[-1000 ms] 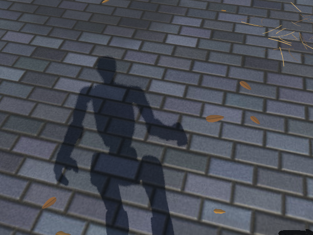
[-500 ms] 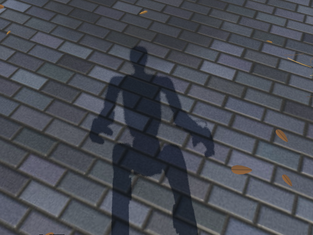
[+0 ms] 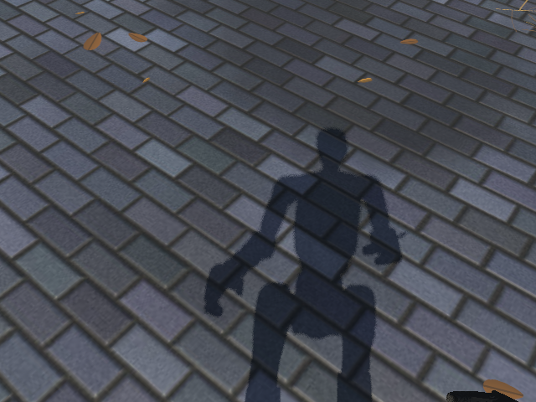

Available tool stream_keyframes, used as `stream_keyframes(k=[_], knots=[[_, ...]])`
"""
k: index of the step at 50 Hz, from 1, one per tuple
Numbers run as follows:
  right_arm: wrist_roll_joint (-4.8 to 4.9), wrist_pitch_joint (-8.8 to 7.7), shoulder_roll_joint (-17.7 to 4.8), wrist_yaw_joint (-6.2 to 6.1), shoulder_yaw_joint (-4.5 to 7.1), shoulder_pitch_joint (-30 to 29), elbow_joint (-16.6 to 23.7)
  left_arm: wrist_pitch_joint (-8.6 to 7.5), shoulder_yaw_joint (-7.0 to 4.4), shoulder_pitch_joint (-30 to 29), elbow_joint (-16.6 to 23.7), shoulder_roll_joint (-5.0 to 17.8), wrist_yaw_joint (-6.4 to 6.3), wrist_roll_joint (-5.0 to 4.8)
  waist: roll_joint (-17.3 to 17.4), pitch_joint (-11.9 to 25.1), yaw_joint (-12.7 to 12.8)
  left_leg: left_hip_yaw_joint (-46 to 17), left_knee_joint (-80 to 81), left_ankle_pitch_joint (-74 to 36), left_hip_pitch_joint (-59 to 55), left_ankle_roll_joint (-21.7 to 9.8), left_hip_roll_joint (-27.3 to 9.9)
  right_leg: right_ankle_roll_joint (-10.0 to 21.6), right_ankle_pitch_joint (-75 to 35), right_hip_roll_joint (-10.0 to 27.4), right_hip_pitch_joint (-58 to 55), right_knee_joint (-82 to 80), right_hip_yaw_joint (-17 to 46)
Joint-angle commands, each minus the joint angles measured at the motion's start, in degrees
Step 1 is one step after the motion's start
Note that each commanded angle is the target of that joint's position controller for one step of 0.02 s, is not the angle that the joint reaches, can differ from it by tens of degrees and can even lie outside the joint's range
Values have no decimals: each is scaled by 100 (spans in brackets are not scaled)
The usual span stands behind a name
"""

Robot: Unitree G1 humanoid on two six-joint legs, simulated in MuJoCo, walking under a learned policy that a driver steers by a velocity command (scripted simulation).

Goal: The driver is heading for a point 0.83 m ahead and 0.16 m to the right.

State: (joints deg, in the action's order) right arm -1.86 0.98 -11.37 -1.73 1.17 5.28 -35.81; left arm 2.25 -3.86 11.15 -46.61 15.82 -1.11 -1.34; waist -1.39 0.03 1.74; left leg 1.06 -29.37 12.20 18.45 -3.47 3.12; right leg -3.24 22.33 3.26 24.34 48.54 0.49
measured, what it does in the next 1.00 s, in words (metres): walks ahead: right foot, then left foot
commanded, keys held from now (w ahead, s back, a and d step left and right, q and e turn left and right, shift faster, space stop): e+shift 0.16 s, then w+e+shift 0.22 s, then w+q+shift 0.62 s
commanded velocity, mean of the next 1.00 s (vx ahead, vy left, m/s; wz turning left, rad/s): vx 0.61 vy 0.00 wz -0.05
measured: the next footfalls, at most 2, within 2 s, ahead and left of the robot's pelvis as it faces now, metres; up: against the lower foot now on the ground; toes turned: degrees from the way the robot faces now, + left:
right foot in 0.16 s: +0.00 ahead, -0.13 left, +0.00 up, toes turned -10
left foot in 0.70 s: +0.39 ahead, -0.04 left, +0.00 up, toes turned -14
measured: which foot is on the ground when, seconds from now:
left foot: down 0.00-0.16, up 0.18-0.68, down 0.70-1.00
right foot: up 0.00-0.14, down 0.16-0.72, up 0.74-1.00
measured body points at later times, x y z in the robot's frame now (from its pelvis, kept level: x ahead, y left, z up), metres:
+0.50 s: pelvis +0.09 -0.07 +0.02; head +0.08 -0.11 +0.46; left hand +0.20 +0.20 -0.08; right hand +0.17 -0.39 -0.09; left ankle +0.25 +0.06 -0.68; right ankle -0.04 -0.12 -0.73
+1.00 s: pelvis +0.49 -0.10 +0.00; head +0.52 -0.09 +0.45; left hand +0.74 +0.10 -0.07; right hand +0.41 -0.37 -0.12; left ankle +0.35 -0.04 -0.73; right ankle +0.67 -0.30 -0.67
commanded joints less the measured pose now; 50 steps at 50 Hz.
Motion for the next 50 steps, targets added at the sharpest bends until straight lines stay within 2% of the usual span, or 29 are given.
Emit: stream_keyframes(k=[1, 5, 7, 8, 9, 10, 11, 12, 14, 19, 20, 21, 23, 26, 28, 31, 33, 34, 35, 36, 37, 38, 39, 40, 42, 44, 47, 48, 50], knots=[[62, 15, -1214, -97, 441, 278, 163, -90, -155, -461, 613, 664, 20, -34, 793, 281, -426, -1496, 930, -1378, -964, -1129, -2113, 71, 381, 78, 433, 105, -76], [141, 52, -1173, -137, 493, -57, 157, -59, -161, -40, 580, 506, 117, -58, 762, 530, -192, -981, 536, -2398, -1171, -945, -2096, 226, 228, -35, -56, -540, -352], [251, 92, -1155, -147, 530, -240, 127, -47, -194, 383, 479, 486, 164, -44, 738, 581, 69, -473, 62, -2070, -930, -558, -1860, 474, -716, -232, -734, -1731, -525], [268, 100, -1046, -134, 547, -52, 46, -49, -278, 538, 483, 716, 136, 8, 250, 450, 81, -49, -683, -1094, -357, -76, -1476, 783, -1640, -32, -1198, -2454, 170], [84, 80, -685, -89, 479, -182, 285, -82, -474, 869, 485, 1446, 25, 18, -1421, 467, -80, 656, -2269, 1417, 1466, 546, -570, 1608, -2585, 1311, -2171, -2740, 2430], [86, -72, -716, -27, 456, -911, 581, -224, -502, 1267, 522, 1549, 96, 90, -1396, 555, 401, -219, -3119, 2531, 2757, 562, 100, 2462, -561, 1697, -2671, -3331, 3816], [252, -221, -893, 73, 513, -1092, 567, -368, -447, 1239, 539, 1318, 130, 136, -751, 329, 424, -692, -3289, 2048, 3280, 388, -193, 2305, 1675, 1628, -2773, -3715, 3945], [363, -339, -1054, 129, 582, -1079, 475, -460, -413, 1017, 572, 1218, 110, 55, -530, 28, 267, -757, -3136, 1449, 3487, 285, -322, 2015, 2301, 1466, -2750, -3818, 3775], [258, -519, -1059, 143, 613, -1044, 318, -488, -313, 801, 639, 1022, -10, -70, -463, -112, 143, -759, -2568, 577, 3257, 346, -414, 1722, 1756, 1166, -2585, -3906, 3249], [247, -762, -871, 224, 598, -995, 181, -547, -252, 1187, 706, 942, -107, -19, -578, -62, 112, -594, -1460, -633, 2383, 617, -137, 1580, 461, 640, -2163, -3851, 2560], [-296, -375, -710, 395, 420, -417, -123, -454, -369, 1292, 529, 1297, 102, 279, -950, -68, 126, -139, -1693, -565, 2201, 726, -176, 1456, 402, 244, -1994, -3912, 2183], [-291, -227, -706, 449, 420, -371, -141, -435, -315, 1358, 529, 1047, 201, 269, -988, -171, 176, -23, -1606, -577, 2068, 778, -248, 1429, 312, 191, -1836, -3948, 2022], [-116, -151, -825, 468, 388, -757, -29, -468, -219, 1579, 488, 777, 285, 234, -1012, -405, 427, 110, -1307, -669, 2057, 825, -403, 1434, 300, 303, -1806, -4132, 1994], [-46, -204, -1057, 500, 384, -1339, 171, -578, -254, 1841, 432, 993, 219, 257, -818, -613, 714, 174, -888, -734, 2533, 617, -588, 1457, 292, 761, -2536, -4318, 2064], [-47, -236, -1104, 551, 368, -1456, 277, -642, -257, 1909, 328, 1063, 139, 276, -716, -771, 710, 171, -751, -556, 2761, 344, -639, 1435, 25, 1019, -3002, -4419, 1889], [-10, -224, -1107, 602, 324, -1176, 374, -702, -242, 1742, 162, 1106, 43, 372, -761, -824, 387, 239, -761, 39, 2490, -156, -499, 1334, -1846, 1240, -3310, -4247, 1251], [27, -201, -1139, 503, 352, -188, 135, -721, -199, 1409, 161, 1120, 39, 368, -686, -188, -189, 715, -729, 375, 714, -535, 93, 1086, -5892, 1018, -2929, -3095, 389], [43, -227, -1235, 434, 424, 976, -203, -689, -206, 1313, 159, 1193, 21, 358, -542, 431, -770, 837, -683, 384, -705, -673, 406, 985, -7276, 901, -2528, -1694, 45], [14, -273, -1516, 361, 542, 2361, -603, -693, -173, 1111, 253, 1189, -18, 368, -128, 1052, -1392, 219, -588, 663, -2596, -833, 132, 855, -6597, 697, -1220, 140, -153], [-62, -312, -2234, 312, 704, 2888, -715, -773, 27, 1143, 582, 521, 65, 275, 1542, 1488, -1240, -2808, 376, 3380, -3838, -1435, -1310, 556, -2884, -284, 777, 2562, -283], [53, -332, -1971, 367, 599, 2359, -696, -882, 64, 911, 686, 543, 135, 419, 1618, 1212, -837, -5450, 1687, 4035, -3758, -1603, -1846, 604, -72, -851, 2090, 3201, 444], [68, -307, -1773, 374, 572, 1877, -629, -932, 43, 274, 834, 781, 159, 432, 925, 368, -784, -4814, 1569, 3259, -3239, -1529, -1791, 661, -497, -426, 2566, 3425, 700], [88, -327, -1695, 362, 566, 1889, -653, -1001, 88, 164, 844, 821, 189, 445, 313, 175, -689, -4084, 1592, 2397, -2594, -1499, -1650, 660, -847, -133, 2304, 3064, 673], [86, -341, -1596, 330, 532, 1770, -687, -995, 113, 113, 858, 749, 197, 487, 18, -106, -472, -3514, 1708, 1838, -1914, -1367, -1397, 614, -908, 38, 1988, 2633, 600], [130, -414, -1328, 285, 414, 1659, -757, -804, 187, 189, 889, 623, 235, 604, 215, -390, -137, -2878, 1900, 1294, -1098, -1306, -914, 396, -790, 211, 1636, 2125, 499], [194, -504, -1357, 271, 405, 1764, -787, -637, 243, -72, 1046, 560, 259, 617, 337, -628, -83, -2645, 2127, 946, -650, -1427, -768, 208, -635, 274, 1759, 1684, 286], [221, -566, -1319, 254, 398, 2120, -866, -620, 337, -1215, 1492, 460, 336, 504, 234, -986, -371, -2207, 2332, -796, -217, -1272, -422, 15, -1538, 79, 1614, 299, -180], [209, -560, -1404, 245, 438, 2131, -885, -646, 404, -1472, 1614, 317, 373, 454, 466, -929, -437, -2184, 2285, -1332, -170, -1196, -383, 8, -1963, -16, 1317, -310, -222], [250, -570, -1442, 231, 465, 2373, -1000, -675, 431, -1823, 1713, 268, 394, 409, 406, -678, -647, -2220, 2252, -2545, -459, -1010, -445, 82, -2713, -230, 796, -967, -299]])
